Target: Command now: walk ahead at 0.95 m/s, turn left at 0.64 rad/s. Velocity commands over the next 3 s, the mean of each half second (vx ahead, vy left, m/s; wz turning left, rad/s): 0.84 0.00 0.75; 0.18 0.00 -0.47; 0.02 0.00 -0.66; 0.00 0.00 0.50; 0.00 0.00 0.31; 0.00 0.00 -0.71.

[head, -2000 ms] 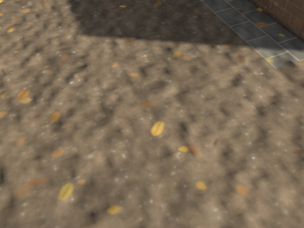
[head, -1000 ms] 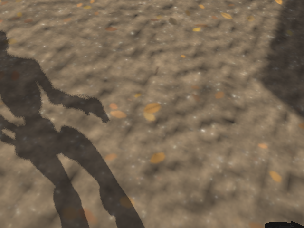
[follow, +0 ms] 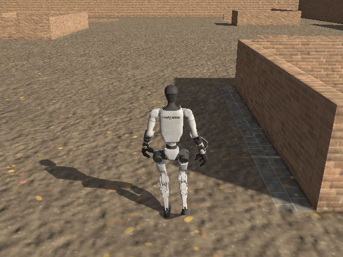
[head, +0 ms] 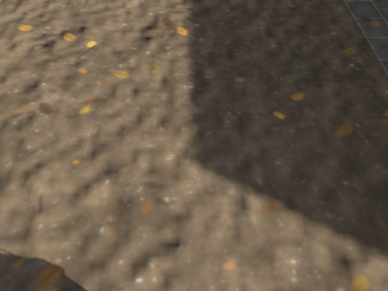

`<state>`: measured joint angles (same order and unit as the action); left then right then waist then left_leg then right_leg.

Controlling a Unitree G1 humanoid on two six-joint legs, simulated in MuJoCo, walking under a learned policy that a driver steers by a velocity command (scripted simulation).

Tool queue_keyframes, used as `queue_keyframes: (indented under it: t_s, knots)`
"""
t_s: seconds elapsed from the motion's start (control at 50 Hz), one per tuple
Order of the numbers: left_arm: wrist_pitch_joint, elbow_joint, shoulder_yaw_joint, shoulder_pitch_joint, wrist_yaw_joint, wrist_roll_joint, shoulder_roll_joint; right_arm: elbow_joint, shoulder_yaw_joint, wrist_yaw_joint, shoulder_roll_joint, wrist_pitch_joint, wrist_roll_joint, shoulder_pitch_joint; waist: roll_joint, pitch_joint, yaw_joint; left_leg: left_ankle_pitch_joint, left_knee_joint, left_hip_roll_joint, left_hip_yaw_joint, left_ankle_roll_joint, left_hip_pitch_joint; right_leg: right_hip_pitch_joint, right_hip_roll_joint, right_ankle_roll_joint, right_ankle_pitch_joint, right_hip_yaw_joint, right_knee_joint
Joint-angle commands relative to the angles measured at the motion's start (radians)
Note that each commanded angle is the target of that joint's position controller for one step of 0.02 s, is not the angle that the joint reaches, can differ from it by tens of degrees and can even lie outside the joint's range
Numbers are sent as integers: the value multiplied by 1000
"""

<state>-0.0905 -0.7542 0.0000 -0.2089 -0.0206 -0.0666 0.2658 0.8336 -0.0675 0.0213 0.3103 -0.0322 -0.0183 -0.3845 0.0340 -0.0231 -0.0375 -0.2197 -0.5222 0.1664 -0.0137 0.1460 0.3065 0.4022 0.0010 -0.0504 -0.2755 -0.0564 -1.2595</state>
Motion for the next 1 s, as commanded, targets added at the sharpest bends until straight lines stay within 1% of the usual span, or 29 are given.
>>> queue_keyframes:
  t_s: [0.02,0.1,0.14,0.2,0.24,0.26,0.28,0.3,0.32,0.34,0.36,0.38,0.4,0.42,0.44,0.46,0.5,0.54,0.58,0.64,0.66,0.68,0.7,0.72,0.76,0.8,0.84,0.92,1.0]
  knots:
    - [19,101,7,9,-1,-20,98,-40,-17,-7,103,-39,7,-14,-58,-61,68,-253,367,-254,497,178,-19,223,-85,47,-41,-35,107]
    - [19,194,-18,254,-18,10,76,-53,-32,-9,126,-51,17,-39,-48,-133,7,-90,446,-199,419,146,104,177,-85,112,220,37,460]
    - [17,213,-24,315,-24,23,59,-46,-42,-4,142,-53,26,-69,-56,-105,-36,40,430,-187,403,106,76,92,-54,111,363,54,589]
    - [13,237,-16,354,-15,32,80,-34,-50,-8,158,-53,31,-106,-71,-61,-66,294,350,-214,422,76,-85,50,-25,94,389,48,694]
    - [7,225,-1,295,-3,30,108,-31,-55,-20,175,-47,27,-98,-78,-5,-34,520,224,-219,423,38,-169,-65,11,79,294,46,767]
    - [3,196,19,191,10,32,151,-29,-60,-20,202,-47,20,-93,-73,79,14,680,78,-210,408,16,-195,-197,40,64,186,52,762]
    - [-3,156,39,15,26,35,188,-35,-65,-14,229,-51,18,-51,-64,179,118,686,-138,-172,382,-5,-132,-415,15,46,139,41,763]
    - [-7,124,71,-208,52,17,262,-56,-50,-9,171,-65,16,-18,-19,307,217,486,-430,-128,332,-12,20,-673,-146,13,-119,-99,736]
    - [-7,115,90,-272,58,-33,331,-98,-4,-20,-18,-66,68,-110,267,468,155,-311,-774,-13,196,-50,341,-966,-511,-89,-292,-599,839]
    - [7,111,101,-219,52,-7,313,-116,-1,-30,61,-47,46,-78,268,462,134,-276,-899,-81,130,-46,446,-881,-525,-129,-239,-797,931]
    - [9,120,76,-129,48,0,197,-108,-17,-34,118,-31,20,42,114,271,136,-173,-872,-145,106,-51,476,-725,-447,-104,-16,-562,913]
    - [8,105,57,-90,42,2,124,-112,-20,-26,114,-21,7,100,23,167,121,-130,-825,-175,91,-67,456,-602,-399,-91,323,-358,878]
    - [9,86,48,-93,40,1,98,-115,-22,-15,97,-7,-3,125,23,120,103,-145,-802,-194,83,-81,445,-535,-357,-76,561,-225,865]
    - [1,52,39,-134,38,16,78,-130,-18,-1,65,5,-21,137,73,84,91,-164,-767,-193,85,-92,423,-466,-313,-70,705,-158,870]
    - [-16,67,57,-41,37,71,87,-179,-12,-13,28,-2,77,121,189,61,51,-158,-734,-232,113,-107,412,-452,-260,-77,713,-112,908]
    - [-26,53,53,-27,33,85,71,-191,3,-16,15,0,85,165,137,44,53,-180,-646,-222,108,-114,394,-398,-257,-92,717,-105,949]
    - [-32,41,64,40,29,95,118,-224,27,-6,-20,-6,42,204,58,-1,6,-141,-391,-215,90,-131,312,-268,-271,-125,779,-69,989]
    - [-32,35,89,67,29,109,193,-206,38,19,-3,-31,13,199,62,40,-4,125,-140,-174,30,-129,70,-160,-189,-113,725,9,1013]
    - [-35,12,104,18,25,116,241,-208,29,34,47,-42,10,233,43,58,-10,293,-55,-140,38,-115,-58,-160,-195,-101,684,-19,995]
    - [-32,-4,102,-24,22,112,240,-182,-3,3,138,-43,-28,176,-3,106,-77,497,45,-151,51,-56,-270,-158,-121,-12,657,-16,770]
    - [-26,17,85,-42,20,92,199,-185,-18,-18,205,-37,-45,128,-86,187,-92,926,-16,-299,152,-14,-446,-42,-47,41,365,15,550]
    - [-7,5,50,-231,21,97,100,-217,-14,-32,234,-15,-79,126,-327,414,-36,1285,-63,-660,447,189,-676,149,42,107,-420,12,117]
    - [14,-19,74,-261,24,109,198,-233,-5,-30,175,7,-39,136,-236,498,-57,1181,-53,-622,424,195,-628,145,11,114,-470,-90,1]
    - [30,-2,90,-210,28,122,226,-235,2,-28,147,15,-6,193,-185,380,-32,1021,-19,-578,340,169,-551,229,-18,122,-427,-69,-23]
    - [70,5,94,-178,54,108,192,-217,12,-30,91,17,21,281,-123,228,20,748,68,-507,244,124,-366,267,-73,159,-323,-10,12]
    - [115,21,93,-207,66,101,151,-212,3,-31,90,13,-5,352,-174,164,76,565,177,-486,158,121,-147,155,-91,184,-242,24,9]
    - [135,54,93,-181,72,93,121,-207,-4,-39,85,4,-12,400,-172,130,91,459,233,-490,82,117,-68,129,-110,183,-173,38,82]
    - [137,116,87,-91,43,85,93,-184,-20,-62,100,6,0,421,-150,138,78,357,241,-487,-48,85,-62,29,-128,131,17,66,328]
    - [156,160,104,-45,6,86,129,-156,-40,-51,132,14,32,395,-152,117,70,294,186,-526,-92,37,-125,-32,-104,71,15,118,495]
